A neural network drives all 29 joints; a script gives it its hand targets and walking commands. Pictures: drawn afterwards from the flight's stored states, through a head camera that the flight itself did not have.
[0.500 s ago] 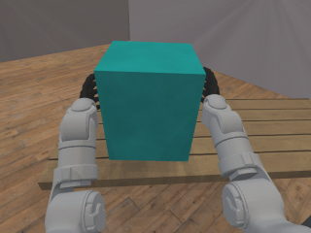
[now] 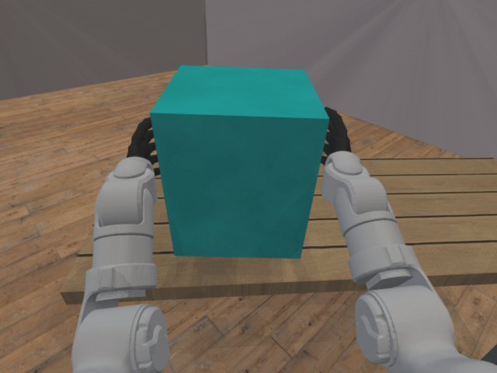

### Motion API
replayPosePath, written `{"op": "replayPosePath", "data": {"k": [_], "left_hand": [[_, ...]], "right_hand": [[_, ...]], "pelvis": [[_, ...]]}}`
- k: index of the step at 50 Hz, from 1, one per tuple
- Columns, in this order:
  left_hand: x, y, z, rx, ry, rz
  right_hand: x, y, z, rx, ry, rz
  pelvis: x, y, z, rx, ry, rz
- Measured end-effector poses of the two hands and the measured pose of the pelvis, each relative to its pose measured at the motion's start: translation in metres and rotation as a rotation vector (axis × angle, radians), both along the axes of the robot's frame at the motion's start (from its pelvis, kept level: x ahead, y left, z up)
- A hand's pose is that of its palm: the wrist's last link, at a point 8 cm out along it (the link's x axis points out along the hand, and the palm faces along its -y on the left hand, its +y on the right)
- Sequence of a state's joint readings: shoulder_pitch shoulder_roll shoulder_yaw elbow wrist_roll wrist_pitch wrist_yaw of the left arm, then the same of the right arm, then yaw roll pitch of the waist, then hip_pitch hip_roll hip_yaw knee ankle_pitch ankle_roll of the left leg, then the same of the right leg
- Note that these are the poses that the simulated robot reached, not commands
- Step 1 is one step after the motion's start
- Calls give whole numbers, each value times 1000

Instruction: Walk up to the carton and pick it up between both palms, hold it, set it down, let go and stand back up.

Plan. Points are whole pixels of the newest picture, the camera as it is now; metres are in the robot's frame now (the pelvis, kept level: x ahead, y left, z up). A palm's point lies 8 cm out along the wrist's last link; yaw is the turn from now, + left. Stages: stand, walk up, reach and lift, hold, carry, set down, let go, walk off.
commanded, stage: hold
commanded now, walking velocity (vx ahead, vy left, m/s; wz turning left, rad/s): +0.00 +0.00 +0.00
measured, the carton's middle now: (240, 161) +0.41 +0.03 +0.22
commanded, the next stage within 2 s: set down in 0.44 s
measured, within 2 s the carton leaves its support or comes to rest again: neither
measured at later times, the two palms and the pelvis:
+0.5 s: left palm (141, 166) +0.36 +0.17 +0.23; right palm (336, 157) +0.38 -0.12 +0.25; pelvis +0.00 +0.00 +0.00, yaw +0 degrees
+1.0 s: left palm (154, 172) +0.39 +0.16 +0.20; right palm (332, 166) +0.41 -0.13 +0.21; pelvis +0.01 -0.01 +0.00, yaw +0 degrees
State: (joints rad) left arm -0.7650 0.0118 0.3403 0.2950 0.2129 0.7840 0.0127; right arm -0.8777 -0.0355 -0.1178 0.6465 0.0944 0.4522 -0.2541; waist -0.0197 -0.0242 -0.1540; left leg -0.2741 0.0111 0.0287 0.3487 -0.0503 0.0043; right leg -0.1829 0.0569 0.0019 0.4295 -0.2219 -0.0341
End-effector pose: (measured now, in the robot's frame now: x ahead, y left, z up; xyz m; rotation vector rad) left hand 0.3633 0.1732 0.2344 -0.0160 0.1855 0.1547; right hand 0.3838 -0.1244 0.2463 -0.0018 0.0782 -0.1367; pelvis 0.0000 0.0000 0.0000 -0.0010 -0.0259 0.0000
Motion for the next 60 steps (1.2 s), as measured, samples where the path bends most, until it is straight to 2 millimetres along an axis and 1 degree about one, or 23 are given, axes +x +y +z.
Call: {"op": "replayPosePath", "data": {"k": [30,35,40,44,54,60], "left_hand": [[-1,0,1,1,-3,0],[2,-1,5,31,-35,4],[9,-4,8,92,-67,-11],[16,-5,-2,112,-49,-17],[33,-9,-46,113,5,-22],[36,-9,-59,107,14,-19]], "right_hand": [[-1,0,0,5,-3,0],[2,-1,-3,72,-34,0],[7,-4,-8,155,-71,-7],[14,-5,-17,151,-66,-6],[34,-7,-42,117,-44,2],[38,-7,-53,87,-40,8]], "pelvis": [[0,0,0,0,-2,0],[0,0,0,0,-1,0],[2,-1,0,3,-2,1],[5,-4,1,8,-11,2],[14,-11,2,19,0,2],[20,-14,2,22,8,2]]}}
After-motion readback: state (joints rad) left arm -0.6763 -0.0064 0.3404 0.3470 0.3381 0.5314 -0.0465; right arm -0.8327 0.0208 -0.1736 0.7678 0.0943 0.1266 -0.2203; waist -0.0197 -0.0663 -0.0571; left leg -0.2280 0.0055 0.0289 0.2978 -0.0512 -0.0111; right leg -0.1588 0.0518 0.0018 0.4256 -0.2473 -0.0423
